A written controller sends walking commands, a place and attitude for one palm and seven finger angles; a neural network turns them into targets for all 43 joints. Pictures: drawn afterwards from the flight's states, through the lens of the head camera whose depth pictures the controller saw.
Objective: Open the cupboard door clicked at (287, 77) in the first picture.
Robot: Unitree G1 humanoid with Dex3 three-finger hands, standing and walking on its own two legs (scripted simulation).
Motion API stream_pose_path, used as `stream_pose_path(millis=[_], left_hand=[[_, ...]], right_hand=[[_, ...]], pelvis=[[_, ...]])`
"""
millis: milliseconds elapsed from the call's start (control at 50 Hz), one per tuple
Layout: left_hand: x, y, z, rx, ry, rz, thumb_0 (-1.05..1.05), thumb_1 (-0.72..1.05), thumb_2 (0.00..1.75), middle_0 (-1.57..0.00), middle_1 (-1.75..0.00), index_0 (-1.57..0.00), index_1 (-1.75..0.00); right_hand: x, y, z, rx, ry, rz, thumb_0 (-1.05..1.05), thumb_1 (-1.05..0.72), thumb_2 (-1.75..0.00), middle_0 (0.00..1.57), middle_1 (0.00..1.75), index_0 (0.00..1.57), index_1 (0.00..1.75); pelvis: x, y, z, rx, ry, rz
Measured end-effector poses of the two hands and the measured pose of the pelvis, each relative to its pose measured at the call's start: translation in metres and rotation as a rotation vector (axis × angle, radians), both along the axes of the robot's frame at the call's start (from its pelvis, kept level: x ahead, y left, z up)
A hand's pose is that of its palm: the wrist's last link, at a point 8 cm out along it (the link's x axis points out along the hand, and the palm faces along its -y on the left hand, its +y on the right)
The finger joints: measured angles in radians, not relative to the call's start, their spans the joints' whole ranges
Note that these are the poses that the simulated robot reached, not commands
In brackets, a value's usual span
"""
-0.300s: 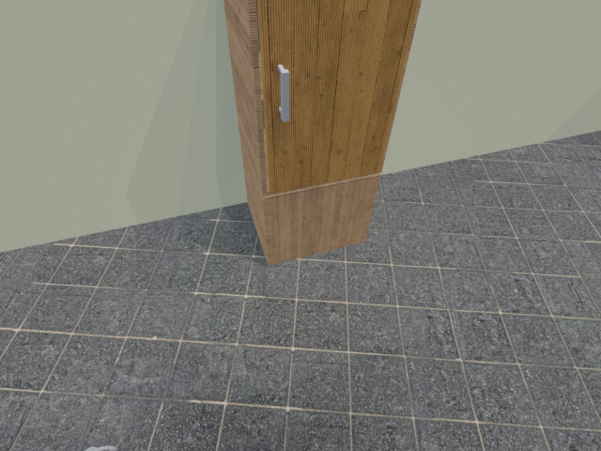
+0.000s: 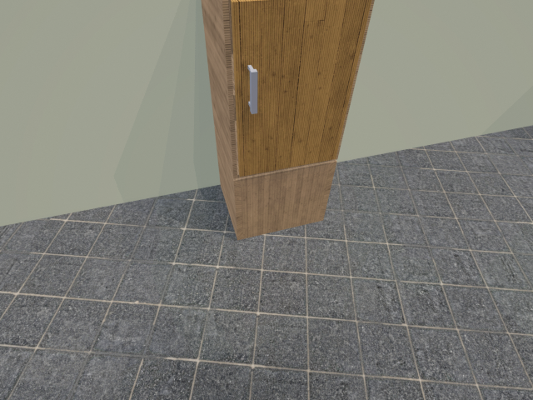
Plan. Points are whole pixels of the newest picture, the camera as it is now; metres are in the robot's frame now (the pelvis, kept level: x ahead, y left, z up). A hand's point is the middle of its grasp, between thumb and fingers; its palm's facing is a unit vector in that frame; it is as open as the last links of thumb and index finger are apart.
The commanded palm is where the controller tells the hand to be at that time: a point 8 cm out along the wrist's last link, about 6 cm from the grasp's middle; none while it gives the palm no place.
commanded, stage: stand and wait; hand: left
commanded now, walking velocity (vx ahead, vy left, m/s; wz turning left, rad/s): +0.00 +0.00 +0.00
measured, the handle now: (252, 89) +0.95 +0.11 +0.01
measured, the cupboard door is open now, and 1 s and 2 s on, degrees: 0 0 0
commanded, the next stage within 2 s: look at it before walking up in 0.52 s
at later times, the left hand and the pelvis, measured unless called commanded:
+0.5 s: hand out of the picture +0.05 +0.24 -0.16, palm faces -0.04 -0.94 -0.33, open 7.4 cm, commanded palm none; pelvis -0.01 -0.01 +0.00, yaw +0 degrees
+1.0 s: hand out of the picture +0.06 +0.24 -0.15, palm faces -0.03 -0.94 -0.33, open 7.3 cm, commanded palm none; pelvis -0.01 -0.01 +0.00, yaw +0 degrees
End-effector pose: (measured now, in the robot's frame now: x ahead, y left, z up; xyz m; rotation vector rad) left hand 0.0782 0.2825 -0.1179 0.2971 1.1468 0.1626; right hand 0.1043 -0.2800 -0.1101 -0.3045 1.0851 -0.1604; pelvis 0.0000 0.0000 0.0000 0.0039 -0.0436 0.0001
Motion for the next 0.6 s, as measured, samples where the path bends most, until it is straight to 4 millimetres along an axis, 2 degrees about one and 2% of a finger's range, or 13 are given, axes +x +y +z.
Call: stream_pose_path(millis=[180, 320, 460, 600], left_hand=[[-0.026, 0.000, -0.004, 0.006, 0.067, 0.021, 0.00, 0.90, 0.90, -0.20, -0.30, -0.21, -0.30], [-0.038, 0.002, -0.003, 0.016, 0.097, 0.028, 0.00, 0.90, 0.90, -0.20, -0.30, -0.21, -0.30], [-0.039, 0.002, -0.003, 0.019, 0.099, 0.023, 0.00, 0.90, 0.90, -0.20, -0.30, -0.21, -0.30], [-0.032, 0.000, -0.002, 0.014, 0.082, 0.015, 0.00, 0.90, 0.90, -0.20, -0.30, -0.21, -0.30]], right_hand=[[-0.035, -0.012, -0.005, -0.011, 0.091, -0.034, 0.00, -0.91, -0.90, 0.20, 0.30, 0.20, 0.30], [-0.057, -0.018, -0.008, -0.016, 0.146, -0.057, 0.00, -0.91, -0.90, 0.20, 0.30, 0.20, 0.30], [-0.066, -0.018, -0.010, -0.011, 0.162, -0.065, 0.00, -0.91, -0.90, 0.20, 0.30, 0.20, 0.30], [-0.063, -0.016, -0.009, -0.007, 0.151, -0.062, 0.00, -0.91, -0.90, 0.20, 0.30, 0.20, 0.30]], pelvis=[[-0.006, -0.004, 0.002, -0.001, -0.002, 0.002], [-0.010, -0.007, 0.002, -0.002, -0.003, 0.001], [-0.012, -0.007, 0.003, -0.003, 0.000, -0.001], [-0.012, -0.007, 0.003, -0.002, 0.002, -0.003]])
